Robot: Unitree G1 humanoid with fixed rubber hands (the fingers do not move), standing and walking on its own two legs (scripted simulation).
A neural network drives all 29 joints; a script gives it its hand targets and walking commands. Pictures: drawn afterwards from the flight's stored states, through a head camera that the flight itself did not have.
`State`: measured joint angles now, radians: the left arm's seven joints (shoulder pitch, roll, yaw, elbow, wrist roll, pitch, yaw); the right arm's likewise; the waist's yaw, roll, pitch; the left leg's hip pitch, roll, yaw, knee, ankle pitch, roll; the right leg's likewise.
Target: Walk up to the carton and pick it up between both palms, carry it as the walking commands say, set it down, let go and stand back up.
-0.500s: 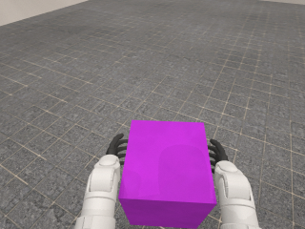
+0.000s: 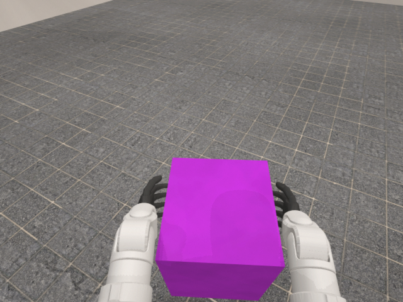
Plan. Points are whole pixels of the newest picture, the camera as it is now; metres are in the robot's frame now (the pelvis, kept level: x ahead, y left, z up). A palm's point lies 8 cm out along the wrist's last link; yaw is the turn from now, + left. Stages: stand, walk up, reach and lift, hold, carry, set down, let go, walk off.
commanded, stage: hold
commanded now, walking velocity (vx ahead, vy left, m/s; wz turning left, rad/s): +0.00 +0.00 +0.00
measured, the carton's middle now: (216, 231) +0.28 +0.00 -0.02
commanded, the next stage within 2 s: carry in 0.04 s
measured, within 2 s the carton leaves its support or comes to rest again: neither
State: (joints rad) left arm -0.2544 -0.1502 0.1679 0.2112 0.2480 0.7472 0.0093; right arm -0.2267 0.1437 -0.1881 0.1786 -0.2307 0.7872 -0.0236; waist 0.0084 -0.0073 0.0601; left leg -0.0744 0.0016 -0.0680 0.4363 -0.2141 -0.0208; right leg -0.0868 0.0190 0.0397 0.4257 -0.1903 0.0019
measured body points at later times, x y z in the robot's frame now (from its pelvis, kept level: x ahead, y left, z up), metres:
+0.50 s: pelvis +0.10 +0.01 +0.00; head +0.02 +0.01 +0.44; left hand +0.37 +0.16 +0.09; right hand +0.36 -0.14 +0.09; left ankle +0.07 +0.12 -0.71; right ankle +0.08 -0.09 -0.74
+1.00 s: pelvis +0.35 +0.05 +0.00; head +0.32 +0.05 +0.45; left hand +0.60 +0.19 +0.09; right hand +0.59 -0.10 +0.08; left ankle +0.23 +0.13 -0.74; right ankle +0.49 -0.07 -0.71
